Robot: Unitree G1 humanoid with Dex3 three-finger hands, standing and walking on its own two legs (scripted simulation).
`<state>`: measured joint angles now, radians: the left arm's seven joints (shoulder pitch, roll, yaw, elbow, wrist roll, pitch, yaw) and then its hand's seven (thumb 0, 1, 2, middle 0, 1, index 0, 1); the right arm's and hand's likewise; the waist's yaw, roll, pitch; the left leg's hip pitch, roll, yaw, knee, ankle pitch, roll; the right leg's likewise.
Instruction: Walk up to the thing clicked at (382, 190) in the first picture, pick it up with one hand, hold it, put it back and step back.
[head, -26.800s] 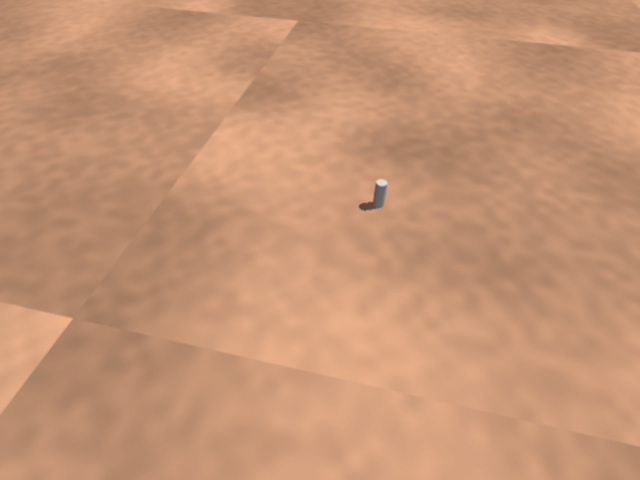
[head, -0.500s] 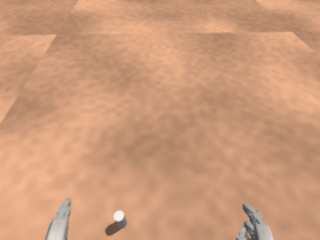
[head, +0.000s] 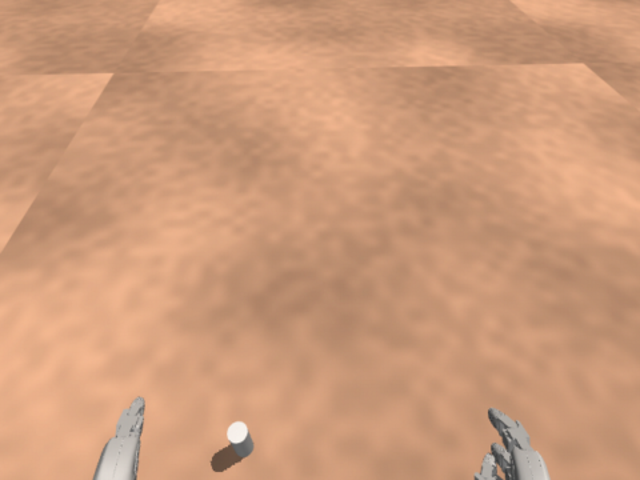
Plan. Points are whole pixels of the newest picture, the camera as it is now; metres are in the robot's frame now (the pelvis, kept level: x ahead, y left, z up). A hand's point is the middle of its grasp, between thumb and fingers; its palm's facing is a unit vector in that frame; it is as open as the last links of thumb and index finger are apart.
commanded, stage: home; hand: left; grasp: from the side
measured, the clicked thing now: (241, 439) +0.37 +0.21 -0.66
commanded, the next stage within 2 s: stand in 0.72 s
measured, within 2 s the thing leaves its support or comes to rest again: neither
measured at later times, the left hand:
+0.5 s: hand (168, 469) +0.17 +0.19 -0.06, palm faces +0.11 -0.95 -0.29, open 17.6 cm
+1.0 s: hand (168, 468) +0.18 +0.19 -0.06, palm faces +0.11 -0.95 -0.29, open 16.0 cm
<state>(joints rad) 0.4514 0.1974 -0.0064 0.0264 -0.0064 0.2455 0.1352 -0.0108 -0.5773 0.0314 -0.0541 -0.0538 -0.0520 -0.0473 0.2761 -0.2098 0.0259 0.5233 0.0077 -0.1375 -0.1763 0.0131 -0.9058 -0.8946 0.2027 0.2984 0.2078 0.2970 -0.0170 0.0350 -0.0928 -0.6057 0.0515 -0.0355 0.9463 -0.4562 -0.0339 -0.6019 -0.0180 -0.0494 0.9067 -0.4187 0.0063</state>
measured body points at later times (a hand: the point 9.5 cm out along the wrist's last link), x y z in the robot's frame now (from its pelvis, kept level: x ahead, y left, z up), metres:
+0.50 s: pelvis +0.01 +0.00 +0.00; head +0.03 +0.01 +0.45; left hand +0.17 +0.24 -0.03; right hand +0.17 -0.23 -0.07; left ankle +0.01 +0.14 -0.69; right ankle +0.02 -0.13 -0.69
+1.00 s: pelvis +0.01 +0.00 +0.00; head +0.03 +0.00 +0.45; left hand +0.17 +0.24 -0.03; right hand +0.17 -0.24 -0.07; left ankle +0.01 +0.14 -0.69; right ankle +0.02 -0.13 -0.69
